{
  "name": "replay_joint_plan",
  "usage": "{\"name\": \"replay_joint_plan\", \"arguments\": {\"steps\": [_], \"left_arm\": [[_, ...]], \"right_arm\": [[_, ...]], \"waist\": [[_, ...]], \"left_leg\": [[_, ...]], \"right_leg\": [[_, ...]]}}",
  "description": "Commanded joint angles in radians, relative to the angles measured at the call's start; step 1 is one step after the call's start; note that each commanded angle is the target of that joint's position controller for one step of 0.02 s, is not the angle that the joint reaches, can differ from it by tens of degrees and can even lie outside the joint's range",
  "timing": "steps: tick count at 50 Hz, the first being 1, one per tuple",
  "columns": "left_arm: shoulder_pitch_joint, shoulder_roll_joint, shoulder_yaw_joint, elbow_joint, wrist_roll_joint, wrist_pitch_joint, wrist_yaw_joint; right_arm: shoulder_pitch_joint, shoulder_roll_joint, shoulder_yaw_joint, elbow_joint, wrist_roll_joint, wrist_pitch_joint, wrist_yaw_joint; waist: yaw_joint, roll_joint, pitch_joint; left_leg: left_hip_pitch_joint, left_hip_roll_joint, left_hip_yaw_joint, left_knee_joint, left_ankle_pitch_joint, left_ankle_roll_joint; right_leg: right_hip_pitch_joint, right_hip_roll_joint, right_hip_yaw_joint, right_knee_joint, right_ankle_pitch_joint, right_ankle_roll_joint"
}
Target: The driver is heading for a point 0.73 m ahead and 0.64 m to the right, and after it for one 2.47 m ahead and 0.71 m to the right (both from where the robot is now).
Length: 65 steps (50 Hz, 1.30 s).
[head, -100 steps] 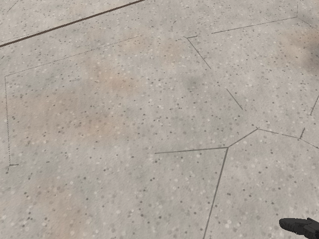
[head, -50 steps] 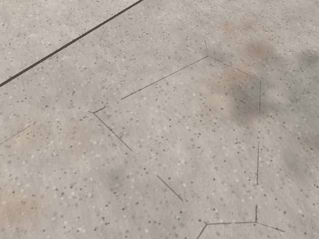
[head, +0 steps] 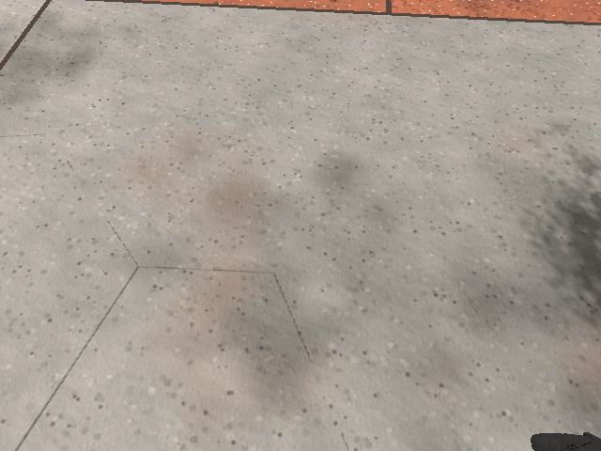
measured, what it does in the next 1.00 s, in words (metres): walks ahead, turning right: right foot, then left foot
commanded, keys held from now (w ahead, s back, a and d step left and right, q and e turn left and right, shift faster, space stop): w+e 1.00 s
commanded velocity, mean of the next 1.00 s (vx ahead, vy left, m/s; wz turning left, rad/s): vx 0.50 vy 0.00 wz -0.60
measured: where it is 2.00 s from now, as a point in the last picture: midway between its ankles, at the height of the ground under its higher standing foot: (539, 299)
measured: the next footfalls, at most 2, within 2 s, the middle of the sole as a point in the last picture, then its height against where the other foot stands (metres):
right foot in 0.46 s outside the picture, level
left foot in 0.94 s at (380, 353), level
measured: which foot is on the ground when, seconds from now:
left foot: down 0.00-0.46, up 0.48-0.92, down 0.94-1.00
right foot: up 0.00-0.44, down 0.46-0.94, up 0.96-1.00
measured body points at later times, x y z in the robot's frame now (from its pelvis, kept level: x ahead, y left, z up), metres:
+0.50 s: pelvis +0.26 -0.07 -0.01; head +0.30 -0.09 +0.44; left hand +0.54 +0.11 -0.07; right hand +0.20 -0.36 -0.14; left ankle +0.11 +0.12 -0.67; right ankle +0.33 -0.17 -0.72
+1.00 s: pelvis +0.54 -0.14 +0.00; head +0.56 -0.16 +0.45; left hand +0.74 +0.07 -0.11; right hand +0.58 -0.47 -0.07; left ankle +0.68 -0.10 -0.72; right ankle +0.35 -0.17 -0.67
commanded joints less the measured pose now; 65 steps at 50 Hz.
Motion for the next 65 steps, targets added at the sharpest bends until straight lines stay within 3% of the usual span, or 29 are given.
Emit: {"name": "replay_joint_plan", "arguments": {"steps": [1,2,5,9,13,17,20,21,22,23,24,25,26,27,28,29,33,38,43,46,47,48,49,50,51,53,55,57,65], "left_arm": [[-0.044,0.150,0.028,-0.097,0.003,-0.013,0.004],[-0.078,0.136,0.030,-0.108,0.012,-0.013,0.000],[-0.072,0.077,0.024,-0.114,-0.001,0.000,-0.012],[-0.142,0.047,0.013,-0.148,0.008,0.005,-0.018],[-0.241,0.028,0.001,-0.166,0.008,-0.009,-0.043],[-0.347,0.021,-0.005,-0.206,0.005,-0.011,-0.069],[-0.317,0.065,0.017,-0.218,0.011,-0.005,-0.077],[-0.242,0.096,0.034,-0.204,0.013,0.000,-0.076],[-0.090,0.139,0.062,-0.164,0.010,0.004,-0.069],[0.088,0.208,0.096,-0.115,0.006,0.015,-0.050],[0.048,0.330,0.108,-0.121,-0.006,0.007,-0.040],[0.082,0.253,0.083,-0.157,0.002,-0.012,-0.046],[0.048,0.194,0.063,-0.140,0.013,-0.029,-0.051],[-0.008,0.170,0.054,-0.138,0.011,-0.038,-0.051],[-0.079,0.139,0.043,-0.146,0.012,-0.038,-0.049],[-0.122,0.119,0.034,-0.161,0.024,-0.040,-0.044],[-0.122,0.139,0.037,-0.143,0.023,-0.045,-0.022],[-0.047,0.162,0.044,-0.098,0.013,-0.033,-0.003],[0.007,0.149,0.043,-0.060,0.004,-0.022,0.001],[-0.017,0.119,0.034,-0.062,0.010,-0.011,0.001],[-0.019,0.061,0.012,-0.077,0.020,-0.014,-0.004],[0.113,-0.003,-0.008,-0.098,-0.001,-0.022,-0.003],[0.129,0.079,-0.001,-0.091,-0.013,-0.027,-0.001],[0.029,0.151,0.019,-0.090,-0.012,-0.022,-0.001],[-0.047,0.160,0.023,-0.104,0.000,-0.017,0.001],[-0.097,0.128,0.027,-0.121,0.011,-0.014,-0.007],[-0.082,0.081,0.019,-0.122,0.000,-0.003,-0.014],[-0.118,0.052,0.010,-0.141,0.006,0.005,-0.016],[-0.315,0.023,-0.008,-0.186,0.007,-0.011,-0.060]], "right_arm": [[0.158,-0.122,-0.040,-0.025,-0.001,0.010,-0.010],[0.134,-0.105,-0.035,-0.015,-0.006,0.014,-0.013],[0.131,-0.092,-0.033,0.006,-0.003,0.003,-0.021],[0.154,-0.138,-0.049,0.035,0.000,0.000,-0.024],[0.161,-0.162,-0.052,0.051,0.004,0.014,-0.030],[0.217,-0.195,-0.061,0.079,0.020,0.036,-0.033],[0.212,-0.237,-0.074,0.081,0.037,0.055,-0.038],[0.206,-0.251,-0.078,0.078,0.042,0.063,-0.042],[0.190,-0.246,-0.075,0.072,0.047,0.069,-0.046],[0.201,-0.207,-0.058,0.060,0.027,0.066,-0.050],[0.300,-0.050,-0.006,-0.003,-0.022,0.044,-0.034],[0.206,-0.120,-0.011,-0.017,0.011,0.005,-0.022],[0.095,-0.179,-0.027,-0.049,0.050,-0.016,-0.015],[0.084,-0.165,-0.021,-0.053,0.043,-0.027,-0.018],[0.090,-0.164,-0.024,-0.038,0.015,-0.027,-0.025],[0.113,-0.172,-0.030,-0.031,0.003,-0.018,-0.025],[0.098,-0.127,-0.021,-0.037,-0.013,0.019,-0.024],[-0.097,-0.079,0.000,-0.086,-0.004,0.016,-0.014],[-0.139,-0.126,-0.018,-0.110,0.012,-0.001,0.003],[0.021,-0.162,-0.045,-0.075,0.007,-0.013,-0.006],[0.159,-0.206,-0.060,-0.062,-0.011,-0.019,-0.013],[0.278,-0.293,-0.082,-0.036,-0.026,-0.007,-0.016],[0.291,-0.230,-0.072,-0.028,0.004,0.000,-0.008],[0.242,-0.155,-0.052,-0.042,0.009,0.006,-0.013],[0.192,-0.131,-0.043,-0.048,0.000,0.015,-0.018],[0.142,-0.094,-0.029,-0.035,-0.012,0.018,-0.023],[0.138,-0.088,-0.030,-0.020,-0.004,0.011,-0.024],[0.148,-0.115,-0.040,-0.001,0.003,0.004,-0.024],[0.194,-0.185,-0.058,0.049,0.013,0.025,-0.033]], "waist": [[-0.111,0.098,-0.080],[-0.098,0.094,-0.031],[-0.072,0.141,-0.012],[-0.080,0.098,0.007],[-0.113,0.086,0.031],[-0.142,0.080,0.069],[-0.089,0.115,0.026],[-0.039,0.126,-0.024],[0.050,0.108,-0.101],[0.129,0.036,-0.190],[-0.012,-0.257,-0.264],[0.064,-0.150,-0.411],[0.080,-0.086,-0.255],[0.033,-0.025,-0.166],[-0.012,0.008,-0.107],[-0.049,-0.016,-0.086],[-0.072,-0.011,-0.043],[0.003,-0.040,0.001],[0.009,-0.070,-0.002],[-0.078,-0.098,-0.061],[-0.140,-0.032,-0.189],[-0.108,0.257,-0.346],[-0.112,0.308,-0.338],[-0.140,0.189,-0.196],[-0.133,0.117,-0.110],[-0.092,0.118,-0.018],[-0.074,0.144,-0.007],[-0.074,0.123,0.010],[-0.132,0.084,0.046]], "left_leg": [[0.500,0.364,-0.498,-0.292,-0.277,0.146],[0.416,0.330,-0.406,-0.309,-0.164,0.147],[0.332,0.286,-0.229,-0.371,-0.018,0.148],[0.363,0.306,-0.102,-0.410,0.133,0.176],[0.383,0.274,0.051,-0.414,0.220,0.145],[0.462,0.302,0.121,-0.396,0.272,0.125],[0.532,0.316,0.174,-0.253,0.664,0.098],[0.534,0.310,0.192,-0.129,0.814,0.088],[0.465,0.284,0.221,0.066,0.839,0.062],[0.236,0.247,0.220,0.354,0.591,0.020],[-0.230,0.054,0.157,0.720,-0.385,-0.041],[-0.347,0.018,-0.080,0.843,-0.449,-0.032],[-0.423,0.067,-0.092,0.823,-0.340,-0.010],[-0.384,0.108,-0.090,0.730,-0.249,-0.001],[-0.316,0.137,-0.090,0.645,-0.200,-0.011],[-0.245,0.156,-0.098,0.598,-0.162,-0.020],[-0.178,0.139,-0.062,0.433,-0.068,-0.080],[-0.089,0.066,-0.051,0.069,0.235,-0.096],[-0.048,0.043,-0.096,-0.054,0.178,-0.056],[0.177,0.039,-0.065,-0.112,0.096,0.005],[0.423,0.169,-0.178,-0.085,0.071,0.067],[0.790,0.412,-0.610,-0.152,-0.118,0.232],[0.807,0.476,-0.841,-0.238,-0.378,0.260],[0.689,0.430,-0.700,-0.265,-0.421,0.213],[0.564,0.387,-0.547,-0.271,-0.309,0.176],[0.386,0.310,-0.352,-0.316,-0.098,0.152],[0.329,0.285,-0.243,-0.362,-0.014,0.154],[0.320,0.300,-0.176,-0.395,0.066,0.175],[0.392,0.283,0.087,-0.411,0.216,0.132]], "right_leg": [[-0.506,-0.113,-0.034,0.290,0.114,0.022],[-0.488,-0.141,-0.034,0.243,0.160,0.024],[-0.426,-0.183,-0.067,0.170,0.209,0.026],[-0.497,-0.201,-0.079,0.028,0.323,0.044],[-0.449,-0.187,-0.142,-0.196,0.511,0.037],[-0.421,-0.164,-0.204,-0.337,0.509,0.008],[-0.307,-0.095,-0.268,-0.378,0.371,-0.048],[-0.202,-0.055,-0.292,-0.386,0.328,-0.074],[0.010,-0.014,-0.303,-0.449,0.379,-0.111],[0.324,-0.062,-0.177,-0.469,0.390,-0.159],[0.651,-0.336,0.380,-0.525,0.259,-0.340],[0.695,-0.411,0.657,-0.690,0.074,-0.397],[0.594,-0.382,0.513,-0.724,0.145,-0.334],[0.446,-0.340,0.395,-0.723,0.240,-0.300],[0.309,-0.299,0.299,-0.729,0.351,-0.273],[0.215,-0.270,0.242,-0.748,0.437,-0.266],[0.040,-0.221,0.131,-0.788,0.593,-0.269],[-0.032,-0.151,0.071,-0.769,0.461,-0.195],[0.086,-0.204,0.203,-0.649,0.393,-0.168],[0.088,-0.164,0.218,-0.493,0.490,-0.121],[-0.008,-0.107,0.154,-0.253,0.427,-0.084],[-0.352,0.042,0.006,0.100,0.030,0.000],[-0.518,-0.019,0.008,0.272,-0.073,0.018],[-0.563,-0.065,0.007,0.327,0.017,0.028],[-0.542,-0.100,-0.035,0.317,0.091,0.033],[-0.476,-0.155,-0.044,0.227,0.173,0.031],[-0.432,-0.175,-0.071,0.170,0.192,0.031],[-0.458,-0.188,-0.083,0.099,0.224,0.039],[-0.398,-0.169,-0.180,-0.292,0.533,0.024]]}}
Velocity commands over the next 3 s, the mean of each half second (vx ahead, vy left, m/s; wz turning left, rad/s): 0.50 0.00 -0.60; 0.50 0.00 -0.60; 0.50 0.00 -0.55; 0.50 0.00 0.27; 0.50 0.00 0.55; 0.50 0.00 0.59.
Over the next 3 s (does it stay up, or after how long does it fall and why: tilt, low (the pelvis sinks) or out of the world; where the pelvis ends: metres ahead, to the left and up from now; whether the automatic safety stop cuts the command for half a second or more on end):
stays up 1.41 -0.81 -0.01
